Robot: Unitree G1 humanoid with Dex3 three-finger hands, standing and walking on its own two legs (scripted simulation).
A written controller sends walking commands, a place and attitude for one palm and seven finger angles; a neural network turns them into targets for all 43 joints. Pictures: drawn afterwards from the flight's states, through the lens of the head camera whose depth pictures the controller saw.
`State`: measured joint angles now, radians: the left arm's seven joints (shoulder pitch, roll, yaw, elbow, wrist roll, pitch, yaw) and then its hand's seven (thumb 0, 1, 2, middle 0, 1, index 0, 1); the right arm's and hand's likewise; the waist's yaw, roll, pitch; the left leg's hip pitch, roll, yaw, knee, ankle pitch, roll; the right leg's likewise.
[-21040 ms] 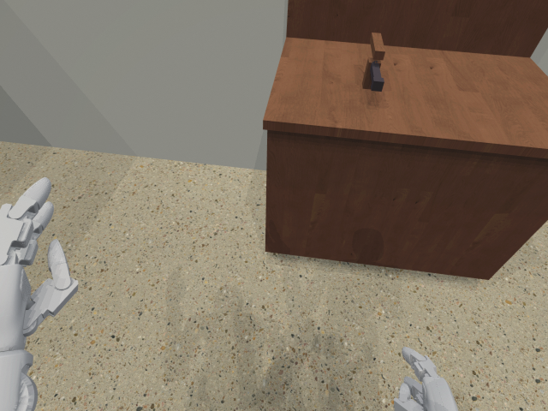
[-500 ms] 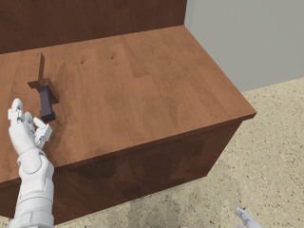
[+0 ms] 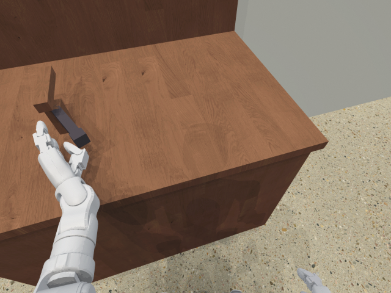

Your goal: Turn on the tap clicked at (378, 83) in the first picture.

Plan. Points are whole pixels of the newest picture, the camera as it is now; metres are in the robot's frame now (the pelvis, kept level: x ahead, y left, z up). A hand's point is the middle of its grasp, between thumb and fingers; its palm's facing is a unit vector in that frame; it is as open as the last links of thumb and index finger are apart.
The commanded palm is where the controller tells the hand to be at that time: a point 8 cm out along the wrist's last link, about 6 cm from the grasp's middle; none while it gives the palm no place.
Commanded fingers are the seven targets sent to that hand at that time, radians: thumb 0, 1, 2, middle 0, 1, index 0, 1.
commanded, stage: push the lever round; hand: left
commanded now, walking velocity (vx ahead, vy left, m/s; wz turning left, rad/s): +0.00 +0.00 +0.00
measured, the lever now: (79, 137) +0.41 +0.27 +0.08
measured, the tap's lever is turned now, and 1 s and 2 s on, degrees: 26 48 78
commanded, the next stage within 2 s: lift the hand up off the lever in 1.94 s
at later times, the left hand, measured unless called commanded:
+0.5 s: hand (96, 145) +0.40 +0.23 +0.07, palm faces +0.75 -0.66 -0.07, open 7.6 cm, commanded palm +0.35 +0.25 +0.07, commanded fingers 0.00 0.90 0.90 -0.15 -0.15 -0.15 -0.15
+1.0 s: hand (107, 136) +0.43 +0.21 +0.07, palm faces +0.81 -0.58 -0.06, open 7.6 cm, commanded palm +0.38 +0.23 +0.07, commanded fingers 0.00 0.90 0.90 -0.15 -0.15 -0.15 -0.15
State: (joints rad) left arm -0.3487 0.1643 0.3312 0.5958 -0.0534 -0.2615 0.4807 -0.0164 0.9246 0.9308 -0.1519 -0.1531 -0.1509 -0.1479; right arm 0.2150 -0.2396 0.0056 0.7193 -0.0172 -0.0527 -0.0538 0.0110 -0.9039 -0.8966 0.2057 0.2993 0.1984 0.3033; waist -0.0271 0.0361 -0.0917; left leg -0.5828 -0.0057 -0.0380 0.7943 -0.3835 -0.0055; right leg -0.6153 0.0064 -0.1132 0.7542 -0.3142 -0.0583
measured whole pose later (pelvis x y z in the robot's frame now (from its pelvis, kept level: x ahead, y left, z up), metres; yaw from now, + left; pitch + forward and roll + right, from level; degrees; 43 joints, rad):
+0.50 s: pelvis +0.00 +0.00 +0.00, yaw +0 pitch +11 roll +0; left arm -0.44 0.10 0.32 0.66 0.02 -0.23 0.69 -0.02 0.92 0.92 -0.15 -0.15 -0.15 -0.15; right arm 0.22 -0.23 -0.02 0.74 -0.04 -0.02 -0.03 0.01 -0.90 -0.90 0.20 0.30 0.20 0.30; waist -0.04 0.03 -0.11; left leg -0.59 0.00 -0.04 0.79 -0.39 -0.01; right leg -0.62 0.01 -0.11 0.75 -0.32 -0.06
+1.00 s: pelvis +0.00 +0.00 +0.00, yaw +0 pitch +12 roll -1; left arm -0.60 0.07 0.37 0.81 0.08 -0.22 0.84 -0.02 0.93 0.92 -0.15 -0.15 -0.15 -0.15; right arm 0.23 -0.21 -0.03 0.77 -0.08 -0.01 0.01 0.01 -0.90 -0.90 0.20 0.30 0.20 0.30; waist -0.06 0.03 -0.13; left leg -0.64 0.00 -0.04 0.82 -0.40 -0.01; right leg -0.67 0.01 -0.12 0.78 -0.33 -0.06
